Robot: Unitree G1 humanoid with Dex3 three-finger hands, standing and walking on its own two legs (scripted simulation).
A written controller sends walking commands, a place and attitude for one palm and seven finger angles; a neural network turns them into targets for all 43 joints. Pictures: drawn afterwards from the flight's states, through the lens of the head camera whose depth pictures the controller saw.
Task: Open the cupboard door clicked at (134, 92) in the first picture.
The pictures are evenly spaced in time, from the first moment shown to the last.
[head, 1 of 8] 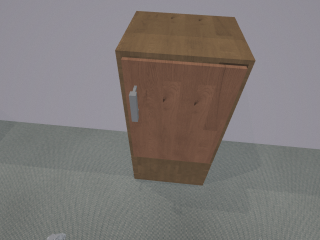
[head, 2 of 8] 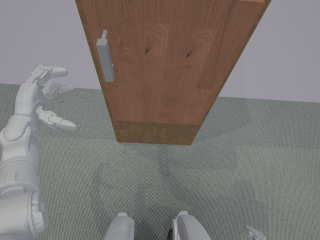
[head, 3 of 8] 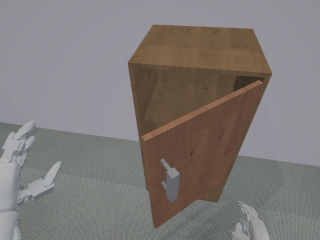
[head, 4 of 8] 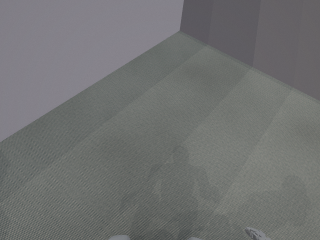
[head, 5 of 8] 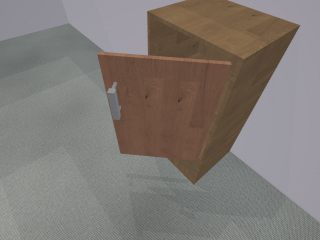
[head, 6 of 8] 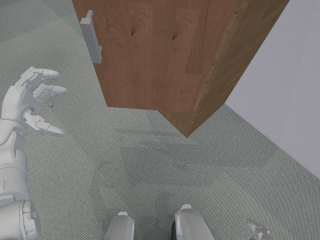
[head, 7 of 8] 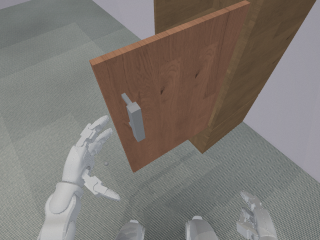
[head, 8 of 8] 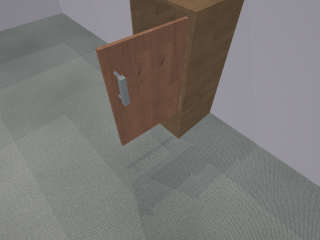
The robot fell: no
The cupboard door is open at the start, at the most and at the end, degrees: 0 86 85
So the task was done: yes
